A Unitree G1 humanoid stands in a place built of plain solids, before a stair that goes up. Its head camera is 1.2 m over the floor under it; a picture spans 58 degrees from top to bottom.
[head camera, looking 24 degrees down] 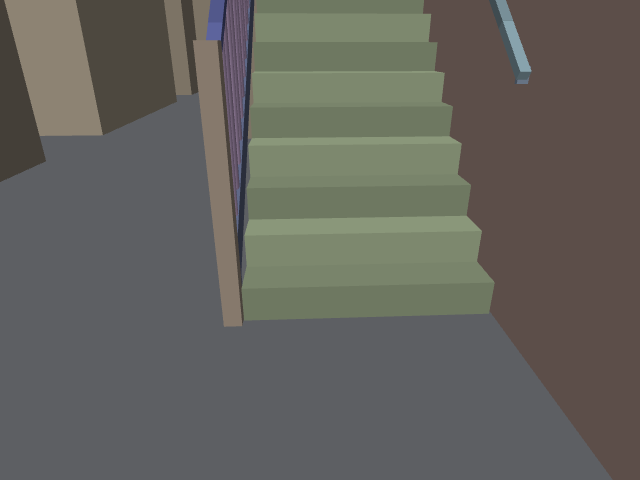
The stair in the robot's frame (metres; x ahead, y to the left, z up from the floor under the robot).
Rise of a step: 0.18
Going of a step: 0.22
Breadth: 1.20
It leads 3 degrees to the left of straight ahead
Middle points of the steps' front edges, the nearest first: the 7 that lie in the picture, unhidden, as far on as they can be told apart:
1.77 -0.23 0.18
1.99 -0.22 0.35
2.21 -0.21 0.53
2.43 -0.20 0.70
2.64 -0.19 0.88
2.86 -0.18 1.06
3.08 -0.17 1.23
